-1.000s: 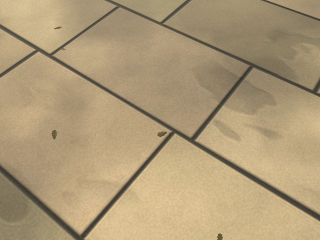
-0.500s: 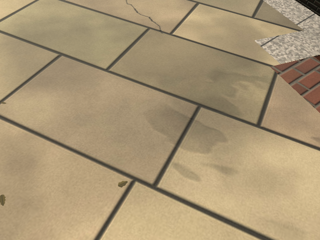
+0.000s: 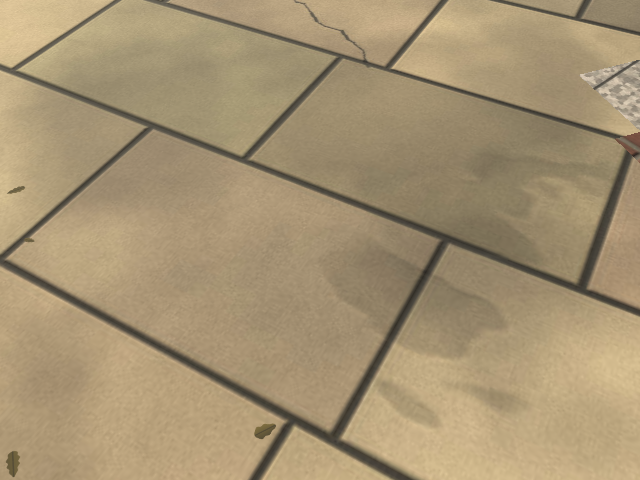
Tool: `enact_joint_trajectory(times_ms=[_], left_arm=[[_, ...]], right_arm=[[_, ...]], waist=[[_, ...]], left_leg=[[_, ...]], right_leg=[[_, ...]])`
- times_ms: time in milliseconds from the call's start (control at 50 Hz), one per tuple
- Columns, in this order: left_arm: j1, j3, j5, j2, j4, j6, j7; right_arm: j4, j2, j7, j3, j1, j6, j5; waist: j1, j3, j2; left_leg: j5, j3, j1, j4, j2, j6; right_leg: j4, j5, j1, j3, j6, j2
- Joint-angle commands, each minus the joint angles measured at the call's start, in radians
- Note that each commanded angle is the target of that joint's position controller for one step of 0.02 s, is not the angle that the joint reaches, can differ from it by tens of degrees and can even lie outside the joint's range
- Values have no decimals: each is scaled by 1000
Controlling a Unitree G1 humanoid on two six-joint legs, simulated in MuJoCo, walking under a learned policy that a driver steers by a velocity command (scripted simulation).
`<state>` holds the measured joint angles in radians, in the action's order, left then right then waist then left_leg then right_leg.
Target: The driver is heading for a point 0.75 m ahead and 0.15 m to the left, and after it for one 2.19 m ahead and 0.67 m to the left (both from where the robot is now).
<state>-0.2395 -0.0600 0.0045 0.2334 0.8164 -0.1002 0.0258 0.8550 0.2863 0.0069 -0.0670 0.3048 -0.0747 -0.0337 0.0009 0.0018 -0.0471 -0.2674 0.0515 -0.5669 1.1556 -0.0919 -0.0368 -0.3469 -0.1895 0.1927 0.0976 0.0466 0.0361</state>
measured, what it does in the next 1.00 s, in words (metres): walks ahead, turning left: left foot, then right foot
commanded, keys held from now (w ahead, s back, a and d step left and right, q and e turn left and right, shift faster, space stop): w+q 0.54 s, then w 0.46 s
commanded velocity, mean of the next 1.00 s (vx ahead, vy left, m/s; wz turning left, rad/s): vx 0.50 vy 0.00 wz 0.37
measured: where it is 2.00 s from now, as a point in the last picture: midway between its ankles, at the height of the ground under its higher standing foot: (256, 346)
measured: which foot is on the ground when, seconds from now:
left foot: up 0.00-0.32, down 0.34-0.84, up 0.86-1.00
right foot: down 0.00-0.36, up 0.38-0.82, down 0.84-1.00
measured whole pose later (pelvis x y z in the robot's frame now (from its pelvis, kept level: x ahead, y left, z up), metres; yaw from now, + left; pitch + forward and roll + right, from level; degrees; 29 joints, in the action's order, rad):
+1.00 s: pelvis +0.57 +0.09 -0.01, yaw +24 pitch +2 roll -1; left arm -0.24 -0.05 0.00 0.27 0.76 -0.10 0.03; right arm 0.73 0.29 0.00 -0.05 0.30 -0.06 -0.01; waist -0.01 0.01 -0.04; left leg -0.35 0.06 -0.46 1.16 -0.01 -0.03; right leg -0.45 -0.18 0.31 0.03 0.05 0.05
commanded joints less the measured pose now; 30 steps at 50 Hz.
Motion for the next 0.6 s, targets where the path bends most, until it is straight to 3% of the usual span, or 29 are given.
enact_joint_trajectory(times_ms=[20, 80, 140, 220, 280, 300, 320, 340, 360, 380, 400, 420, 440, 460, 480, 500, 540, 600], left_arm=[[5, -29, 7, 109, -22, -28, -5], [4, -31, 9, 124, -3, -28, -16], [-20, -33, 1, 149, 10, -25, -28], [-97, -40, -14, 177, 45, 2, -37], [-86, -49, -18, 218, 37, 28, -46], [-82, -52, -17, 234, 32, 37, -52], [-71, -54, -16, 245, 27, 46, -56], [-54, -49, -19, 241, 15, 45, -61], [-141, -12, 11, 122, -30, 26, -49], [-139, 9, 0, 102, -56, -21, -28], [0, -16, -40, 184, -87, -48, -14], [46, -10, -49, 176, -109, -58, -13], [48, -11, -28, 165, -101, -57, -21], [30, -19, -10, 171, -94, -45, -28], [6, -23, -5, 173, -99, -29, -27], [-11, -24, 1, 166, -101, -17, -29], [18, -19, 12, 142, -113, -1, -34], [120, -4, 13, 110, -137, 2, -33]], right_arm=[[-58, 26, 0, -12, 29, 13, 4], [-95, 25, -8, -9, -53, 10, 10], [-140, 7, -31, 5, -179, 5, 16], [-217, 3, -61, 13, -299, 5, 11], [-256, 41, -77, -3, -287, 11, 10], [-253, 66, -77, -17, -230, 15, 9], [-231, 108, -74, -39, -108, 18, 6], [-194, 170, -57, -73, 58, 23, 7], [-180, 284, -37, -99, 131, 28, 13], [-208, 272, -39, -85, 130, 16, 13], [-203, 197, -41, -64, 125, 11, 25], [-205, 165, -40, -55, 65, 5, 21], [-220, 138, -40, -45, -10, 4, 17], [-238, 110, -37, -35, -64, 4, 26], [-252, 112, -35, -34, -85, 3, 35], [-254, 113, -32, -35, -94, -1, 30], [-246, 129, -22, -40, -76, -5, 26], [-223, 134, -6, -39, -31, -3, 22]], waist=[[19, 25, 111], [10, 54, 97], [-34, 82, 80], [-72, 107, 68], [-33, 48, 114], [5, 1, 141], [74, -66, 150], [165, -147, 115], [112, -260, -126], [86, -424, -155], [137, -339, -58], [101, -201, -3], [47, -117, 81], [7, -74, 79], [-21, -66, 35], [-33, -58, 30], [-33, -43, 28], [9, -24, -1]], left_leg=[[99, 75, -153, -16, -46, 8], [259, 72, -174, -194, -26, 14], [387, -11, -126, -384, -11, 0], [328, -59, -189, -500, 2, -31], [177, -144, -80, -521, 76, -77], [119, -171, 9, -514, 115, -98], [103, -182, 174, -536, 155, -126], [160, -126, 453, -604, 158, -169], [146, 313, 859, -600, -100, -308], [7, 808, 1021, -795, -261, -445], [-2, 696, 969, -844, -224, -366], [62, 548, 812, -851, -188, -321], [161, 436, 642, -861, -142, -287], [244, 359, 519, -886, -108, -268], [292, 343, 435, -908, -94, -278], [333, 314, 388, -922, -79, -281], [379, 243, 315, -934, -46, -273], [376, 161, 303, -931, -6, -228]], right_leg=[[211, 278, -66, -164, 156, -282], [226, 330, -64, -62, 138, -261], [243, 324, -72, 13, 115, -253], [181, 405, -248, 49, 100, -305], [29, 798, -325, 91, 70, -317], [-76, 956, -335, 102, 61, -313], [-245, 1023, -298, 111, 47, -298], [-492, 892, -139, 125, 11, -258], [-887, 141, 288, 108, -45, -129], [-1099, -408, 514, -129, -56, 24], [-1116, -332, 615, -219, -31, -39], [-1035, -243, 627, -203, -14, -81], [-941, -188, 573, -192, -19, -122], [-878, -148, 500, -188, -27, -151], [-851, -134, 442, -191, -41, -160], [-811, -125, 420, -182, -60, -164], [-719, -61, 408, -159, -91, -155], [-490, 147, 411, -141, -111, -137]])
